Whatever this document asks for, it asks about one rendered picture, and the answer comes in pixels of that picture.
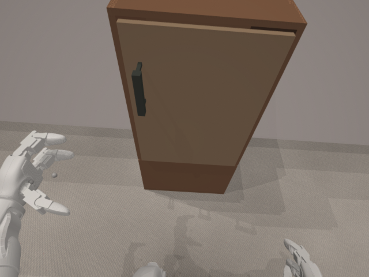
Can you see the robot left thigh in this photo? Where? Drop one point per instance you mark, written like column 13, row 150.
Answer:
column 150, row 271

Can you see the robot left forearm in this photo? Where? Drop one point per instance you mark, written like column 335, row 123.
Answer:
column 11, row 213

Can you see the robot right hand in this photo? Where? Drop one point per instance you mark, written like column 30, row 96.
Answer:
column 306, row 269

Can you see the robot left hand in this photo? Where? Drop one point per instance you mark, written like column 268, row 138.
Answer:
column 17, row 170

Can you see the handle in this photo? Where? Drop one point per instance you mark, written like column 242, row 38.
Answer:
column 139, row 90

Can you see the robot left shin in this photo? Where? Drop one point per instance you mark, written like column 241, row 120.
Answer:
column 153, row 263

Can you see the cupboard door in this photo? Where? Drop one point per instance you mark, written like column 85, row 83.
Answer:
column 204, row 86

